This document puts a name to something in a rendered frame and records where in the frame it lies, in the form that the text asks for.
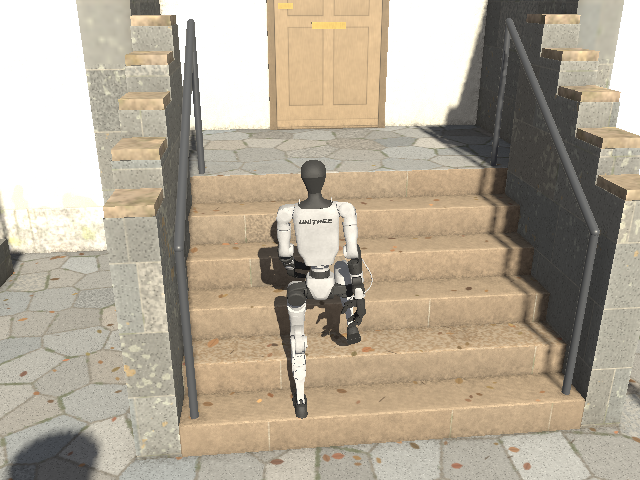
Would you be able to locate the humanoid robot torso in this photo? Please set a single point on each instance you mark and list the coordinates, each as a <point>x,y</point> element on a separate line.
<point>317,238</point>

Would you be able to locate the robot left forearm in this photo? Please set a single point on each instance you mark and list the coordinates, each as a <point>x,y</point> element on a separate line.
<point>288,262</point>

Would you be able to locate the left robot upper arm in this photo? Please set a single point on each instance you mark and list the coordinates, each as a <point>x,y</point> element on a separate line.
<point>284,216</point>

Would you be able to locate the robot right hand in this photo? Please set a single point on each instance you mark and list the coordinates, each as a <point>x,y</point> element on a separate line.
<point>358,315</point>

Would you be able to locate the robot left shin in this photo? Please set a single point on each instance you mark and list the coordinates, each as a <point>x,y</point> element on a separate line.
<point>298,361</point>

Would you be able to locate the robot right forearm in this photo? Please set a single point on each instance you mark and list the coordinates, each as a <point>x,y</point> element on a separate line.
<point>356,276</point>

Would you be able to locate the robot left hand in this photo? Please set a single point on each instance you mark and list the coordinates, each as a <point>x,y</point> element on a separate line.
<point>298,265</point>

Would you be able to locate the right robot upper arm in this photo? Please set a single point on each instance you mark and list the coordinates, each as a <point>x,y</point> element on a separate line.
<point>348,212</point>

